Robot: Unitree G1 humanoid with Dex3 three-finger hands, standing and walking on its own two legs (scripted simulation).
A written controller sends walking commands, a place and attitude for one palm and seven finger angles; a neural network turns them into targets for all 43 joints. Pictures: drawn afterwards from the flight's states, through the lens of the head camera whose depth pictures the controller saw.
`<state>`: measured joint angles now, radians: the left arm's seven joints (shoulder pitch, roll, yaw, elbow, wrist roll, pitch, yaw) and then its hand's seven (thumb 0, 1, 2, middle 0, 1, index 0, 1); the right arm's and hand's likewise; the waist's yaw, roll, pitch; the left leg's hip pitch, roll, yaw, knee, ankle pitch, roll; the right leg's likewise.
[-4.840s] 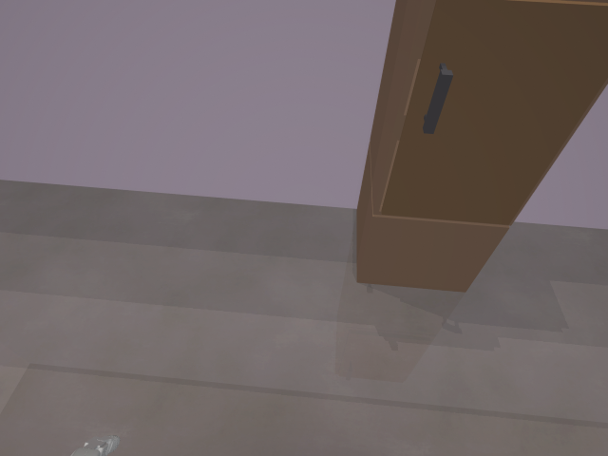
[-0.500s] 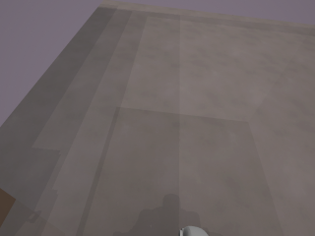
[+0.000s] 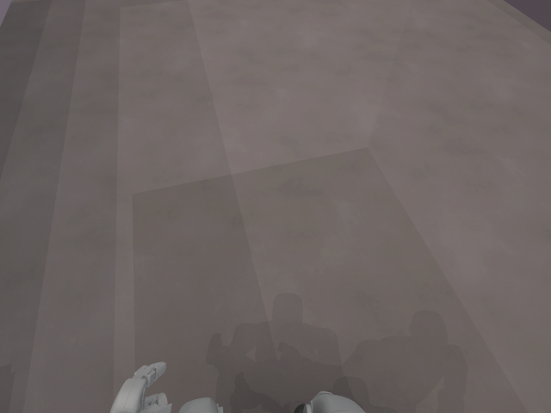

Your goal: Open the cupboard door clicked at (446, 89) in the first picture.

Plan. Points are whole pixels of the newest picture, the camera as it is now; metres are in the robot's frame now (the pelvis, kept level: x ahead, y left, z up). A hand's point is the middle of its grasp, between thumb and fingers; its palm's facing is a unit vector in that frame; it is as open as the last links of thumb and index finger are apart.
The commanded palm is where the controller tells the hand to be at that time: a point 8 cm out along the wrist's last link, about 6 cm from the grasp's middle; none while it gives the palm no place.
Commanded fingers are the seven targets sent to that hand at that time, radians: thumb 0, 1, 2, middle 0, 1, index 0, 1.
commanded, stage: turn to face it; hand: left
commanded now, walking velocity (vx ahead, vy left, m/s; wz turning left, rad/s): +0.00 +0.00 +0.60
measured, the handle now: out of the picture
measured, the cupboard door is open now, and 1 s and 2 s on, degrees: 0 0 0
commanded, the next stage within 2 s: none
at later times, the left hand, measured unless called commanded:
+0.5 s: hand out of the picture +0.11 +0.24 -0.17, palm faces +0.25 -0.95 -0.20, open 7.4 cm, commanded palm none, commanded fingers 0.00 0.90 0.90 -0.20 -0.30 -0.20 -0.30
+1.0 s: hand out of the picture +0.10 +0.18 -0.13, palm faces +0.48 -0.84 -0.26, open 7.4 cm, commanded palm none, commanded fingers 0.00 0.90 0.90 -0.20 -0.30 -0.20 -0.30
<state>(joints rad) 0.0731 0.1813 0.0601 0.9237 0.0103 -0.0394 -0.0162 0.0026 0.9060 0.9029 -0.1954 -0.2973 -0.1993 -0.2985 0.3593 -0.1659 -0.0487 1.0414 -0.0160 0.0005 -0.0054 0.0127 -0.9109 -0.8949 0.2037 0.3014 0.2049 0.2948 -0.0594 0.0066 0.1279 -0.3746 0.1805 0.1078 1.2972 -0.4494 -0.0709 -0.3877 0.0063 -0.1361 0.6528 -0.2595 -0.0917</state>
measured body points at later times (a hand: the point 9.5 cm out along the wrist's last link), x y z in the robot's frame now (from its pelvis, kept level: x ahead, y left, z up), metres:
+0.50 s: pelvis +0.09 +0.04 +0.01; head +0.13 +0.07 +0.46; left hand +0.10 +0.29 -0.15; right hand +0.22 -0.18 -0.13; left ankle +0.13 +0.12 -0.72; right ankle +0.08 -0.11 -0.65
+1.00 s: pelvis +0.11 -0.04 +0.02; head +0.14 -0.04 +0.47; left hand +0.07 +0.22 -0.11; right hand +0.30 -0.24 -0.13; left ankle +0.05 +0.09 -0.63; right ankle +0.14 -0.14 -0.72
